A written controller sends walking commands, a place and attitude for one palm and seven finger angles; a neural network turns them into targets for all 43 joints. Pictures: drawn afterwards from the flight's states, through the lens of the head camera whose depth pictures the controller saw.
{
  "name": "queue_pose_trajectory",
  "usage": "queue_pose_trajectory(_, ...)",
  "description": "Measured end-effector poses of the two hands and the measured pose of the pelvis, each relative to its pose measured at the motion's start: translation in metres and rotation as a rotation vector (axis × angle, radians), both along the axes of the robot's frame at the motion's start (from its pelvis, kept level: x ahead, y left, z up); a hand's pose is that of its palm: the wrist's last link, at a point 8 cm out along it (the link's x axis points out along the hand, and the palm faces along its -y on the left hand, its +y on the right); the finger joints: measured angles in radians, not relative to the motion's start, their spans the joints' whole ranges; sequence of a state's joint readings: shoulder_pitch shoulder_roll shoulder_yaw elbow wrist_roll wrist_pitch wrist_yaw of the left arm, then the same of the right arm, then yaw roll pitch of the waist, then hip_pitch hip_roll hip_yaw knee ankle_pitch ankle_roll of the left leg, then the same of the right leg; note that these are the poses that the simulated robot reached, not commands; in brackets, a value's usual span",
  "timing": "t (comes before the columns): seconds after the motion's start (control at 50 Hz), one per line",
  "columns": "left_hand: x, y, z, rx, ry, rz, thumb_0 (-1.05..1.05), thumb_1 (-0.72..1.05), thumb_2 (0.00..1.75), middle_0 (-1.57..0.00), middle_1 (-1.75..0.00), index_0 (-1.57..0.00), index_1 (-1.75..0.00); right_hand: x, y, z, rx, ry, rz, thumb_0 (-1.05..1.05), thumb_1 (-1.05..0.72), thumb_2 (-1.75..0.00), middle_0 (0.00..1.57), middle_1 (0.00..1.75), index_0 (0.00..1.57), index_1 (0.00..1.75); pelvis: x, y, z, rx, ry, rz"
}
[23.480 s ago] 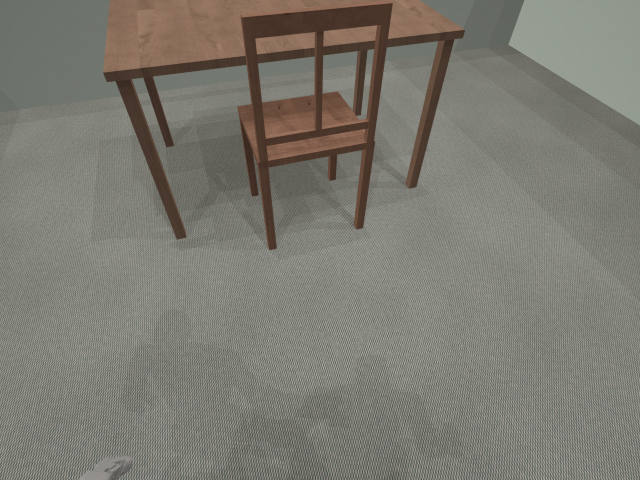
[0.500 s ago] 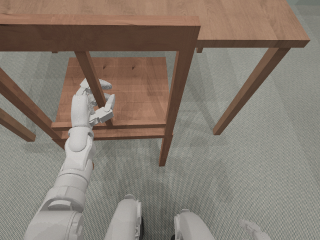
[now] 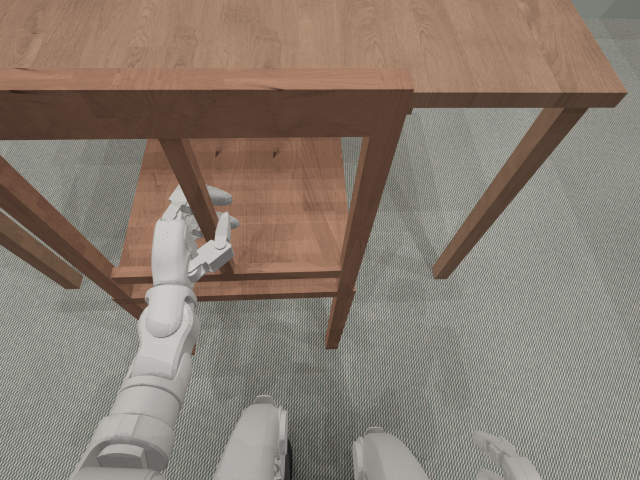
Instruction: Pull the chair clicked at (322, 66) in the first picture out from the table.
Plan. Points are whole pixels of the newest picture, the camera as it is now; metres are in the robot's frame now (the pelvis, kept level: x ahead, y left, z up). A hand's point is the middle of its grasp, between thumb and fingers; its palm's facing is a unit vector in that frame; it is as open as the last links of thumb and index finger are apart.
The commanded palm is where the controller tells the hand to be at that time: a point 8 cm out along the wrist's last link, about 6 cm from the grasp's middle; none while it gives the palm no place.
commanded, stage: hook a spindle and tug to test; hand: left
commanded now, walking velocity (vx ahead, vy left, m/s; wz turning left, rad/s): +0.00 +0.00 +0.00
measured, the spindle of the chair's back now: (207, 218) +0.42 +0.16 +0.03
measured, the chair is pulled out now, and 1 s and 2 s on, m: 0.02 0.14 0.25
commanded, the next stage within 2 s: step backward, pulling the chair out in 0.14 s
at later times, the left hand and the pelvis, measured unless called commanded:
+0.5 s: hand (216, 263) +0.36 +0.13 +0.04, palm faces +0.03 -0.99 -0.12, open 5.3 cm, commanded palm +0.35 +0.18 +0.04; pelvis +0.01 +0.01 +0.08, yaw -1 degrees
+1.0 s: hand (223, 327) +0.28 +0.12 +0.04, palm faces +0.01 -0.99 -0.15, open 5.2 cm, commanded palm +0.27 +0.17 +0.04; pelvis -0.05 -0.01 +0.11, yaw -1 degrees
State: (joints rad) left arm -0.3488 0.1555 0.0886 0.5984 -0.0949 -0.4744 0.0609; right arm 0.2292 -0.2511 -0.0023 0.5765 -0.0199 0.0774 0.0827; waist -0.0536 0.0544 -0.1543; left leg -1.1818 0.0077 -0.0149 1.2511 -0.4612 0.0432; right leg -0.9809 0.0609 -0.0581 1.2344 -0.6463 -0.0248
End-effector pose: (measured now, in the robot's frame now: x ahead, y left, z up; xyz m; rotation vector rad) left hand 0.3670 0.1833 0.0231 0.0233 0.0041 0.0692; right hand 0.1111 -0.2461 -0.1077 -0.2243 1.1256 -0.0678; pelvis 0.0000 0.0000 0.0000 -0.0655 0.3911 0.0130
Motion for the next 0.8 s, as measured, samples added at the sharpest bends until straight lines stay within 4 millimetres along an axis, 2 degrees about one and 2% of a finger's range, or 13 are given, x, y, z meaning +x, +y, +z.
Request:
queue_pose_trajectory(0.26,-0.019,-0.003,0.000,-0.002,0.006,-0.006,0.01,0.75,0.80,-0.43,-1.42,-0.41,-1.45,0.023,0.000,0.005,0.002,-0.066,0.022,0.00,-0.91,-0.90,0.20,0.30,0.20,0.30,0.002,-0.003,0.001,0.006,-0.012,0.003)
queue_pose_trajectory(0.3,-0.020,-0.002,0.006,0.030,0.056,-0.005,0.02,0.74,0.80,-0.43,-1.39,-0.40,-1.45,0.022,0.001,0.011,0.007,-0.046,-0.026,0.00,-0.91,-0.90,0.20,0.30,0.20,0.30,0.000,-0.004,0.010,0.011,-0.070,0.005)
queue_pose_trajectory(0.38,-0.024,0.001,0.022,0.107,0.256,-0.006,0.05,0.74,0.81,-0.40,-1.28,-0.40,-1.45,0.014,0.011,0.043,0.022,-0.022,-0.103,0.01,-0.91,-0.90,0.20,0.30,0.20,0.30,0.007,0.000,0.047,0.023,-0.162,-0.004)
queue_pose_trajectory(0.42,-0.028,0.002,0.026,0.087,0.329,0.008,0.05,0.74,0.80,-0.36,-1.23,-0.41,-1.45,0.009,0.014,0.058,0.021,-0.012,-0.122,0.01,-0.91,-0.90,0.20,0.30,0.20,0.30,0.012,0.004,0.063,0.026,-0.183,-0.015)
queue_pose_trajectory(0.54,-0.029,0.002,0.033,0.085,0.433,-0.026,0.05,0.74,0.79,-0.34,-1.15,-0.46,-1.45,-0.004,0.011,0.084,-0.047,0.027,-0.138,0.00,-0.90,-0.90,0.20,0.30,0.20,0.30,0.011,0.012,0.089,0.021,-0.238,-0.024)
queue_pose_trajectory(0.66,-0.034,0.002,0.035,0.099,0.468,-0.053,0.06,0.73,0.79,-0.34,-1.16,-0.49,-1.45,-0.024,0.004,0.089,-0.066,0.017,-0.164,0.00,-0.90,-0.90,0.20,0.30,0.20,0.30,-0.005,0.015,0.095,0.032,-0.283,-0.041)
queue_pose_trajectory(0.8,-0.069,-0.006,0.036,0.095,0.489,-0.042,0.06,0.73,0.78,-0.32,-1.15,-0.49,-1.45,-0.058,0.005,0.081,-0.014,0.059,-0.171,0.00,-0.90,-0.90,0.20,0.30,0.20,0.30,-0.022,0.007,0.103,0.007,-0.320,-0.035)
